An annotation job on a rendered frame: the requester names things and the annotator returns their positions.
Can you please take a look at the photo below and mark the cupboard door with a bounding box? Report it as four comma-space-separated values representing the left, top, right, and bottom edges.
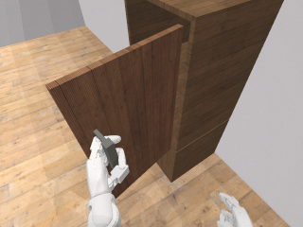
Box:
45, 24, 184, 199

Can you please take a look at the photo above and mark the robot left hand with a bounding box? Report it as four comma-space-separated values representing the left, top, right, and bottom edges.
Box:
86, 135, 130, 199

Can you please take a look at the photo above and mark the robot right hand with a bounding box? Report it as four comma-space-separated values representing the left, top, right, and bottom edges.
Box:
217, 192, 254, 227

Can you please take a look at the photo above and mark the handle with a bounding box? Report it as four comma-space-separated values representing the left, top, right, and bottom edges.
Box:
93, 130, 119, 169

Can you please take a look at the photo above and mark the robot left forearm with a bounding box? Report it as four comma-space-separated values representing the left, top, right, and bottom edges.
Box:
87, 193, 122, 227

